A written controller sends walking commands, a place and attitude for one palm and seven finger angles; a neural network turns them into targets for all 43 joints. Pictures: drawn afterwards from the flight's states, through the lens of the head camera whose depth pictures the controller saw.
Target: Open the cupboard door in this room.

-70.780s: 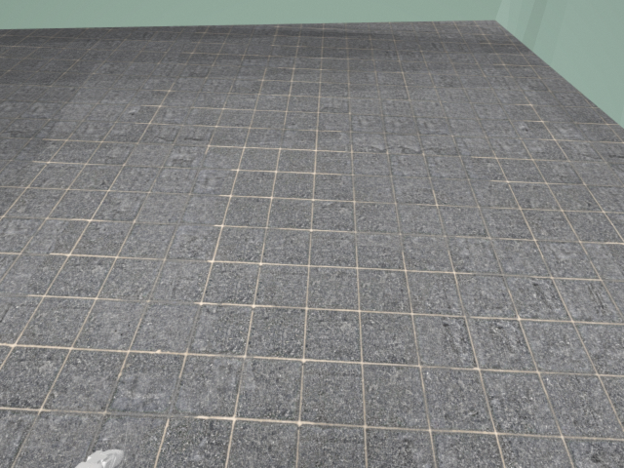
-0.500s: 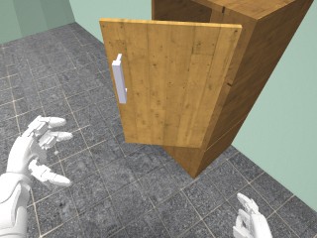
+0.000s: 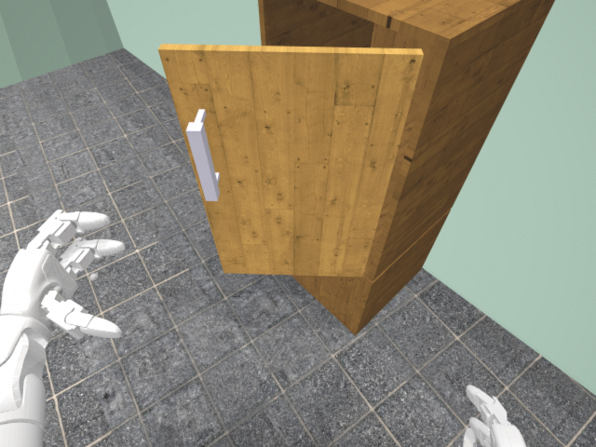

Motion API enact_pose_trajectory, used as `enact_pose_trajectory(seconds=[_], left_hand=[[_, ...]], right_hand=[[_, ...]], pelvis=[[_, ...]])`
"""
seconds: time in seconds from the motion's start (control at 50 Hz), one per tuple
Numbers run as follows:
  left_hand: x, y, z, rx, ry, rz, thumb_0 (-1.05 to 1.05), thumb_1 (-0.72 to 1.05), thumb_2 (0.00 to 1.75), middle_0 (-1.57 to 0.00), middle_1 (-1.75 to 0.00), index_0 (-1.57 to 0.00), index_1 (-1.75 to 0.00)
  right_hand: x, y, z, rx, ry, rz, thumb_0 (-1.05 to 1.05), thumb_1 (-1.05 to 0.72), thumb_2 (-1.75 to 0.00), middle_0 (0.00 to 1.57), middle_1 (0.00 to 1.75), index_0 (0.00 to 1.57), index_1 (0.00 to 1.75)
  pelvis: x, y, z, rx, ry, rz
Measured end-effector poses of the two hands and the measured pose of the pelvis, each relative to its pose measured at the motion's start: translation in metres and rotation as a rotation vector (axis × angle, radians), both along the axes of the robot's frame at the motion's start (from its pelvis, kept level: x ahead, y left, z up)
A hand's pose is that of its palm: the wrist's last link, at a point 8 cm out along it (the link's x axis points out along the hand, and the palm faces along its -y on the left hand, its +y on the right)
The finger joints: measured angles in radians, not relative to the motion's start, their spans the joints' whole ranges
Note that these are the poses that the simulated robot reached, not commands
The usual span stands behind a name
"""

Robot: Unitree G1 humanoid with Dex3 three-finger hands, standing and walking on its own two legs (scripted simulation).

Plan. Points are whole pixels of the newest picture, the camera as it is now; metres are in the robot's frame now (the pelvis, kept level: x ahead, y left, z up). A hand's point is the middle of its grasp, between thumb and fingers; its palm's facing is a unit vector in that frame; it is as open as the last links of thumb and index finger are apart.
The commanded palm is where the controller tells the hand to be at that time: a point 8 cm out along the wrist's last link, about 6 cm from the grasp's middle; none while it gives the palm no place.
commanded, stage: raise the hand with hooked fingers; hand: left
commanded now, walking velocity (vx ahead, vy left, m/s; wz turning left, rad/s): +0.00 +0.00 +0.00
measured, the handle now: (207, 157) +0.55 +0.19 +0.07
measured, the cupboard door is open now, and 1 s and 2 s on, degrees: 45 45 45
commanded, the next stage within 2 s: move the hooked fingers beside the handle in 0.16 s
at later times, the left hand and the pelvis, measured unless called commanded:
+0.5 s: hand (100, 263) +0.32 +0.27 +0.09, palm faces +0.06 -1.00 -0.01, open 14.0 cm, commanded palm +0.30 +0.32 +0.09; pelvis -0.01 -0.01 +0.00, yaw +1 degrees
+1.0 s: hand (130, 220) +0.39 +0.26 +0.09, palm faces +0.02 -1.00 +0.00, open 14.0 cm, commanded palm +0.36 +0.31 +0.09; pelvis +0.00 +0.01 +0.00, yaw -1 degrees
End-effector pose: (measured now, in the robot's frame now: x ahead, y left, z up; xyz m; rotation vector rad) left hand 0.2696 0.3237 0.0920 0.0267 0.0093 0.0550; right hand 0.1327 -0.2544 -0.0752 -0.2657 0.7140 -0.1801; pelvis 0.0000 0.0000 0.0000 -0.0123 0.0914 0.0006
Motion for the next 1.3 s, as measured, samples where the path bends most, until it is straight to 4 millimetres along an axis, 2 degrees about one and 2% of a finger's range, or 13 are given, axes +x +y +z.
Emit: enact_pose_trajectory(seconds=[0.36,0.5,0.66,0.86,1.14,1.3], left_hand=[[-0.002,-0.002,0.002,-0.002,0.008,0.012,-0.01,-0.5,0.3,-0.3,-1.2,-0.3,-1.2],[0.022,0.002,-0.002,-0.013,0.018,0.005,-0.01,-0.5,0.3,-0.3,-1.2,-0.3,-1.2],[0.056,-0.006,-0.001,-0.021,0.01,-0.034,-0.01,-0.5,0.3,-0.3,-1.2,-0.3,-1.2],[0.077,-0.008,-0.005,-0.021,0.015,-0.025,-0.01,-0.5,0.3,-0.3,-1.2,-0.3,-1.2],[0.111,-0.008,-0.007,-0.028,0.025,-0.033,-0.01,-0.5,0.3,-0.3,-1.2,-0.3,-1.2],[0.136,-0.017,-0.007,-0.036,0.013,-0.049,-0.01,-0.5,0.3,-0.3,-1.2,-0.3,-1.2]], right_hand=[[0.009,0.005,-0.004,0.025,-0.024,0.025,0.02,-0.9,-0.9,0.2,0.3,0.21,0.3],[0.001,-0.002,-0.008,-0.004,0.019,0.015,0.02,-0.9,-0.9,0.2,0.3,0.21,0.3],[-0.021,-0.009,-0.012,-0.014,0.091,-0.036,0.01,-0.9,-0.9,0.2,0.3,0.21,0.3],[-0.046,-0.007,-0.02,-0.007,0.19,-0.078,0.01,-0.9,-0.9,0.2,0.3,0.2,0.3],[-0.057,-0.001,-0.025,-0.007,0.257,-0.092,0.01,-0.9,-0.9,0.2,0.3,0.21,0.3],[-0.072,-0.002,-0.031,-0.018,0.329,-0.104,0.01,-0.9,-0.9,0.2,0.3,0.21,0.3]], pelvis=[[-0.004,-0.006,0.0,0.005,-0.004,0.008],[-0.007,-0.007,-0.003,0.001,0.011,0.014],[-0.004,-0.003,-0.003,0.002,0.036,0.0],[0.001,0.002,-0.004,0.0,0.056,-0.011],[0.0,0.008,-0.007,-0.008,0.087,-0.012],[-0.002,0.01,-0.011,-0.012,0.113,-0.009]])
